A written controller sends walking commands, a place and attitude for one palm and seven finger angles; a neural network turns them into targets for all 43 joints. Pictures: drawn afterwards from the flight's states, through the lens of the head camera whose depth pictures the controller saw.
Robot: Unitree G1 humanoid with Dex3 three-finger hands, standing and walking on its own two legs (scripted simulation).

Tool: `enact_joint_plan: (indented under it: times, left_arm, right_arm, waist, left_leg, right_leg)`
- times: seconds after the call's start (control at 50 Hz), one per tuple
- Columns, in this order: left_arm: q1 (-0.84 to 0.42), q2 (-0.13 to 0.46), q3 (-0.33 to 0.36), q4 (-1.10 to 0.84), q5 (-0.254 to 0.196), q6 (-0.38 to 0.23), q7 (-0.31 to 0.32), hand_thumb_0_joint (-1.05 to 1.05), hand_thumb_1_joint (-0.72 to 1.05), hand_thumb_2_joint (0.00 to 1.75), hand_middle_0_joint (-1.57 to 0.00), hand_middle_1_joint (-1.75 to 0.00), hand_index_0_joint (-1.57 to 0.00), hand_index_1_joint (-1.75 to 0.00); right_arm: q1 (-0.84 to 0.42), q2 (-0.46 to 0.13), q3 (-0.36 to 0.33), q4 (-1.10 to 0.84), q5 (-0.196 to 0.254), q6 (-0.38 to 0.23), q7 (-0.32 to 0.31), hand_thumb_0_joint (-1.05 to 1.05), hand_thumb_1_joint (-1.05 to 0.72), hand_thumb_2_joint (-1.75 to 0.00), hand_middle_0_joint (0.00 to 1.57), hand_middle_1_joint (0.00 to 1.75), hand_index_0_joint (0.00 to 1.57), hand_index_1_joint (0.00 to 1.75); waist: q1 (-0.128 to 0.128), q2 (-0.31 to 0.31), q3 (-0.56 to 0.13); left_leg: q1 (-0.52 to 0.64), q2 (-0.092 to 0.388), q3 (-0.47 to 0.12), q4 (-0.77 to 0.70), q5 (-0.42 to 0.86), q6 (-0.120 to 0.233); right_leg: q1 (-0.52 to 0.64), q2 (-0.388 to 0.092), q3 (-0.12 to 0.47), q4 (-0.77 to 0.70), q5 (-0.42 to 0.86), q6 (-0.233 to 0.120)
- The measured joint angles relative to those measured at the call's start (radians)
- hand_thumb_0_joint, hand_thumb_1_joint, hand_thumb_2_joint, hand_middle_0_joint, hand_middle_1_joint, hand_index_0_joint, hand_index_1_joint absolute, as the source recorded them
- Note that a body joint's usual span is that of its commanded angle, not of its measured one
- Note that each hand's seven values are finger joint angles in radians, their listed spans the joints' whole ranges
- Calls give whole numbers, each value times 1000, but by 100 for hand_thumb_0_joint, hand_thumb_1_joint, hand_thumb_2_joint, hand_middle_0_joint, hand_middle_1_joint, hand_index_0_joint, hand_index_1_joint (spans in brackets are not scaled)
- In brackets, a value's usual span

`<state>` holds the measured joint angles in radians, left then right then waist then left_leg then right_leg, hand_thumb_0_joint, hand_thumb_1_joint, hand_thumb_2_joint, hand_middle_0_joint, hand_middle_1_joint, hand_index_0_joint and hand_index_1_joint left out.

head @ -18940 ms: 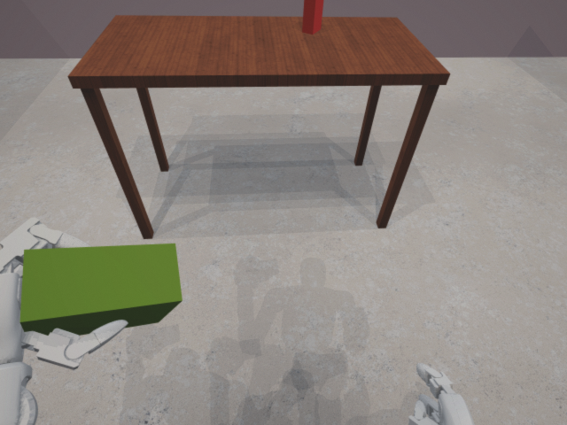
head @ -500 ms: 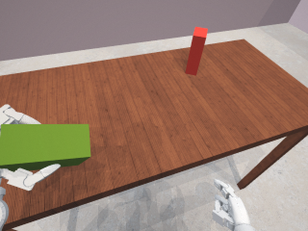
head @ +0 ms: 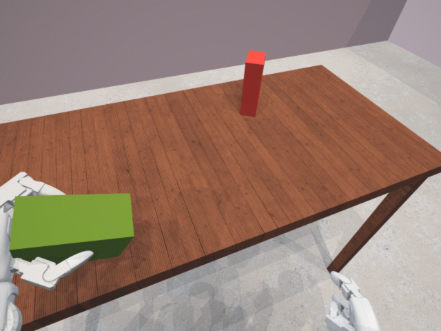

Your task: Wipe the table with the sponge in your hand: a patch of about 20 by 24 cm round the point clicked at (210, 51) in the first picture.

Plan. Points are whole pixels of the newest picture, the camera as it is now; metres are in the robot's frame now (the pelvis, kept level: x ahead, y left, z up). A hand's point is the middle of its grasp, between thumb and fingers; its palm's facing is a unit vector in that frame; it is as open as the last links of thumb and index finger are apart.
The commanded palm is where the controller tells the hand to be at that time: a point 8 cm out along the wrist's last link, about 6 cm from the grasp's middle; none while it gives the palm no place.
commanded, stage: come to a stop and stand still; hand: left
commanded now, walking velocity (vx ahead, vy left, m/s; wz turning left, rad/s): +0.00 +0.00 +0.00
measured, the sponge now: (93, 229) +0.23 +0.20 +0.13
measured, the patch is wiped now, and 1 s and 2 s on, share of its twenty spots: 0.00 0.00 0.00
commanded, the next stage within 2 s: look again from close up in 0.10 s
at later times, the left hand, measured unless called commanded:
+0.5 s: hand (54, 229) +0.22 +0.25 +0.14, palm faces +0.36 -0.87 -0.33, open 10.3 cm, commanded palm +0.17 +0.28 +0.17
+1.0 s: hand (75, 217) +0.23 +0.22 +0.15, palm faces +0.32 -0.89 -0.33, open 10.3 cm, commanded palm +0.18 +0.26 +0.17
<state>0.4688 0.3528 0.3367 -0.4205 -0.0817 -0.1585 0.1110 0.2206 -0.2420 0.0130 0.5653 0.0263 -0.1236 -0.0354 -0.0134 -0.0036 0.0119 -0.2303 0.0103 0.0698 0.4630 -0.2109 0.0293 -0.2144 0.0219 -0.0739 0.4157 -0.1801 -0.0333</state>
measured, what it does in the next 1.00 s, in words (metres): stands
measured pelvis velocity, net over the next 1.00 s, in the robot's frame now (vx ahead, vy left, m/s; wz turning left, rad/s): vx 0.01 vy -0.01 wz -0.02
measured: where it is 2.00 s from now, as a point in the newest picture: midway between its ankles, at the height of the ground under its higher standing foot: outside the picture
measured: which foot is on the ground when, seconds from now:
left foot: down 0.00-1.00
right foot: down 0.00-1.00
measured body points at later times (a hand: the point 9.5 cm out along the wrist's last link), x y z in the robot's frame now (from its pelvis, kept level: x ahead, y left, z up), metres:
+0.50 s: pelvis +0.01 +0.00 +0.00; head +0.01 +0.01 +0.45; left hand +0.19 +0.29 +0.16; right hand +0.19 -0.22 -0.06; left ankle +0.03 +0.10 -0.74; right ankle +0.03 -0.10 -0.74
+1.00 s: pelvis +0.01 -0.01 +0.00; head +0.02 +0.00 +0.45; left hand +0.21 +0.27 +0.17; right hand +0.19 -0.23 -0.06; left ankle +0.03 +0.10 -0.74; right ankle +0.03 -0.10 -0.74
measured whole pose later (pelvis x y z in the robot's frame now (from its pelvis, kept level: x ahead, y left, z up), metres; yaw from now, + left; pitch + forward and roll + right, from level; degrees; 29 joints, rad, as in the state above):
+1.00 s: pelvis +0.01 -0.01 +0.00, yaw -1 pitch -1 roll +0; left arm 0.46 0.35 0.32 -0.48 -0.08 -0.11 0.10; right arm 0.19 -0.18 0.04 0.54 0.02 -0.08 -0.04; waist 0.00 -0.02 0.03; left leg -0.21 0.03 0.08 0.44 -0.22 0.01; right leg -0.21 0.04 -0.06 0.40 -0.18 -0.05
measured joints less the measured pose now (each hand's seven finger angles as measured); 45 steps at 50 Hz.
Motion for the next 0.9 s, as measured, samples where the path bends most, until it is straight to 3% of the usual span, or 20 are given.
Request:
enact_joint_plan:
  times: [0.54,0.74,0.9]
  left_arm:
    - [-14,-24,-37,-8,15,38,0,-1,-52,100,-71,-134,-73,-133]
    - [-16,7,-2,-49,7,19,3,-1,-52,100,-71,-134,-73,-133]
    - [-20,-3,-9,-38,4,41,-4,-1,-52,100,-71,-134,-73,-133]
  right_arm:
    - [-21,23,29,-4,-8,12,-10,1,-90,-90,20,30,20,30]
    - [-22,38,28,-2,-10,22,-11,1,-90,-90,20,30,20,30]
    - [-29,58,32,-14,-10,39,-1,1,-90,-90,20,30,20,30]
  waist:
    - [24,5,13]
    - [18,-10,12]
    - [14,-23,11]
  left_leg:
    - [24,-3,5,-26,3,6]
    - [39,-13,17,-49,7,7]
    - [33,3,20,-41,2,-6]
  right_leg:
    - [27,-1,6,-35,10,6]
    - [23,-10,19,-25,2,12]
    - [15,5,22,-19,-1,-1]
